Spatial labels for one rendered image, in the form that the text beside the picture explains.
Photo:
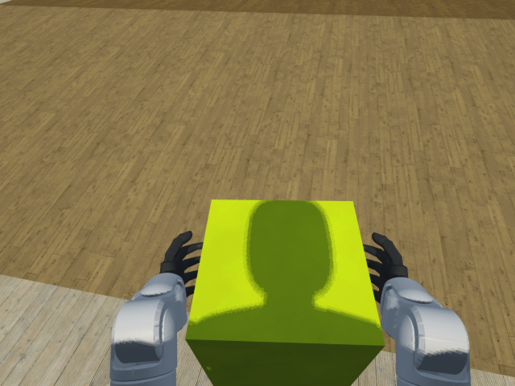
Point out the right robot forearm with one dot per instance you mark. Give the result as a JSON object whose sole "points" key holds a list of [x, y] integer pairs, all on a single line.
{"points": [[432, 345]]}

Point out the carton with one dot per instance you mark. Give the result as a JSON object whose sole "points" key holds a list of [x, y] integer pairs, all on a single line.
{"points": [[283, 295]]}

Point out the left robot forearm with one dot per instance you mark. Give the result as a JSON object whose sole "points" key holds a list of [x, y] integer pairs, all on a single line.
{"points": [[144, 334]]}

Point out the robot left hand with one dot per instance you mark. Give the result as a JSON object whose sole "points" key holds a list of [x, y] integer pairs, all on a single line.
{"points": [[174, 263]]}

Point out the robot right hand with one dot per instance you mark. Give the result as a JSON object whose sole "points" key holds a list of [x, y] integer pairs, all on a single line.
{"points": [[391, 265]]}

